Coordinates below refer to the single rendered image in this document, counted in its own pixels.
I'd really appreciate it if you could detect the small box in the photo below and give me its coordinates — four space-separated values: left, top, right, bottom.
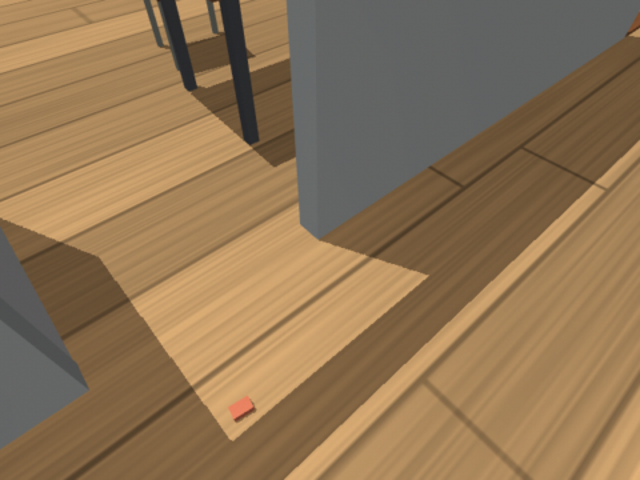
228 395 255 422

